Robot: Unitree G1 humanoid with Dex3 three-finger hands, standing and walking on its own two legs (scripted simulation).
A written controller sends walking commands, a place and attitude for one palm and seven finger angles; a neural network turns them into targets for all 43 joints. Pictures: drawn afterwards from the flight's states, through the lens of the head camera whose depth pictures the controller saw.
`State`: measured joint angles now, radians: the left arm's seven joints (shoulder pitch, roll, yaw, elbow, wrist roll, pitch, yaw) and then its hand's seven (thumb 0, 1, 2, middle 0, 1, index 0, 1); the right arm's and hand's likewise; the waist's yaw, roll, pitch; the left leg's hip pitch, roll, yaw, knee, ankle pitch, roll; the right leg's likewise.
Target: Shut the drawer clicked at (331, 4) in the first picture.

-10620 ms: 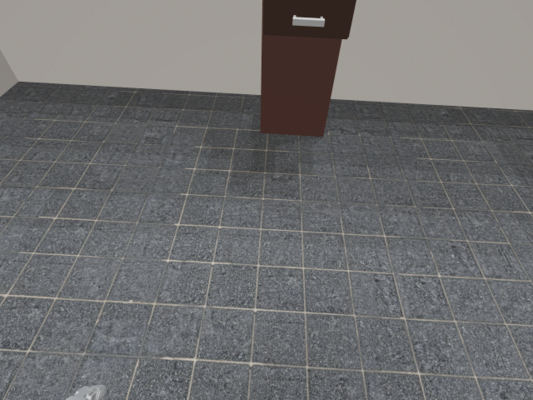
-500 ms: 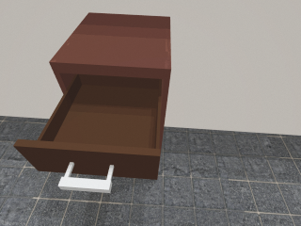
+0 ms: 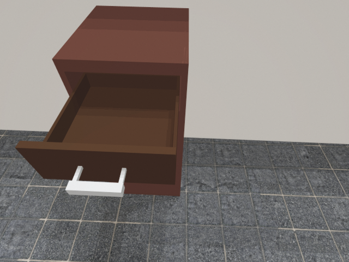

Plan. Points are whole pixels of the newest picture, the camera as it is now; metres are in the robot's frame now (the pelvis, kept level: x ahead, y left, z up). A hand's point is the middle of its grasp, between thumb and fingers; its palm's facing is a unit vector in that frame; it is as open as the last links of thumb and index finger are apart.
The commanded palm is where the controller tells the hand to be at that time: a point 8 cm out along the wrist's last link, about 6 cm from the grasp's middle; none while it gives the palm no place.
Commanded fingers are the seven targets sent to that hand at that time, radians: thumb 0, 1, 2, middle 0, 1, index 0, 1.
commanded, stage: come to a stop and stand still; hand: left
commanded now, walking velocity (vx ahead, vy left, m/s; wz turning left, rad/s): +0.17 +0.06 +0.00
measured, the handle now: (98, 180) +0.29 +0.20 +0.03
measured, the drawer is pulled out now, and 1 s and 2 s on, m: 0.29 0.29 0.29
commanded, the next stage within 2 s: look again from close up in 0.78 s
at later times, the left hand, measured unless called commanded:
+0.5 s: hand out of the picture +0.07 +0.23 -0.17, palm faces +0.01 -0.97 -0.24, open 7.4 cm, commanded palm none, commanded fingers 0.00 0.90 0.90 -0.20 -0.30 -0.20 -0.30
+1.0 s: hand out of the picture +0.07 +0.23 -0.16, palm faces +0.00 -0.97 -0.24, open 7.4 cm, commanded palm none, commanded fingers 0.00 0.90 0.90 -0.20 -0.30 -0.20 -0.30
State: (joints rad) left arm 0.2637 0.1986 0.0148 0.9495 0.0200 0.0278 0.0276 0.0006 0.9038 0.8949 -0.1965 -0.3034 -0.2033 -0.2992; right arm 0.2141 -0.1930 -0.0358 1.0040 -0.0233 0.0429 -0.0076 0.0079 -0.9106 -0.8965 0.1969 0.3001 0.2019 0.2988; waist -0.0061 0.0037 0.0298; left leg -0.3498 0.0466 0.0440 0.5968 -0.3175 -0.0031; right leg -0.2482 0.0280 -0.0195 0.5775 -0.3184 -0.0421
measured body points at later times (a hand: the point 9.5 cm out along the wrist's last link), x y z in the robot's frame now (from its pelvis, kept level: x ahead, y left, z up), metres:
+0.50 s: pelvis +0.06 +0.04 +0.00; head +0.08 +0.04 +0.45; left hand +0.07 +0.28 -0.15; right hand +0.06 -0.18 -0.16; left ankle +0.05 +0.13 -0.73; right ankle +0.00 -0.09 -0.73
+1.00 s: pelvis +0.05 +0.04 +0.01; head +0.06 +0.03 +0.46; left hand +0.08 +0.28 -0.14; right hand +0.10 -0.20 -0.15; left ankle +0.05 +0.13 -0.73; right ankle +0.00 -0.09 -0.73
